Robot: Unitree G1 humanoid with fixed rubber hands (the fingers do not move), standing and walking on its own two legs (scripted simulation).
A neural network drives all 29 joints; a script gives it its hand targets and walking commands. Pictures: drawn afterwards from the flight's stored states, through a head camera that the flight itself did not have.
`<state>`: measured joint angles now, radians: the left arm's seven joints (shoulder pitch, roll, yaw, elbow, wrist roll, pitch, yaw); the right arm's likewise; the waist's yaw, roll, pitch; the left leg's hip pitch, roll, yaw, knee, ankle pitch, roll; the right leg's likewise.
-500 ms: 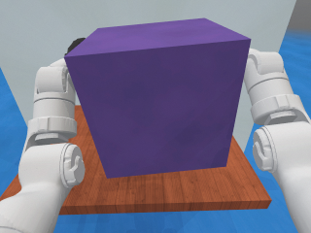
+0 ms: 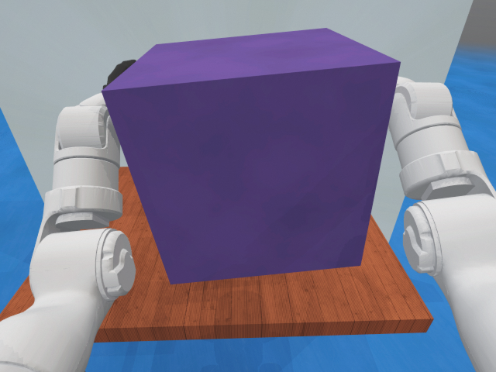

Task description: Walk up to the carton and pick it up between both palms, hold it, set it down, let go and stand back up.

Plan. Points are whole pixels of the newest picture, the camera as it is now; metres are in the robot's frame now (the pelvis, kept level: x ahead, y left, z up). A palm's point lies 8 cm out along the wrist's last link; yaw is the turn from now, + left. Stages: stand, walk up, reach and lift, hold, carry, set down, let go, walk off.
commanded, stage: set down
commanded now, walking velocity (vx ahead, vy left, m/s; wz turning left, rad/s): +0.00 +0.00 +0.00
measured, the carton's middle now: (252, 149) +0.36 -0.01 +0.27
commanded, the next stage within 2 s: none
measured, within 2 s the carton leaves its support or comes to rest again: neither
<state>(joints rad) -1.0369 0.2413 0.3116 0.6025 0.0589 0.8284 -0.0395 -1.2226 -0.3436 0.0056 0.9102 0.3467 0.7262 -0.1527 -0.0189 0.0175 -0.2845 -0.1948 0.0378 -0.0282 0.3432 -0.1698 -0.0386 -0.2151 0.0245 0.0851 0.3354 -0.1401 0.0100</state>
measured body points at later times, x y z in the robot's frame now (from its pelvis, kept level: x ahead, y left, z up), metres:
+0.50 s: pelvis +0.01 +0.00 +0.00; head -0.07 +0.02 +0.44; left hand +0.41 +0.20 +0.34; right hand +0.42 -0.18 +0.36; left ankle +0.01 +0.14 -0.75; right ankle +0.02 -0.13 -0.75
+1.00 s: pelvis +0.01 +0.00 +0.00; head -0.06 +0.02 +0.45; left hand +0.41 +0.19 +0.32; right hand +0.42 -0.18 +0.31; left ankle +0.01 +0.14 -0.75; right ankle +0.02 -0.13 -0.75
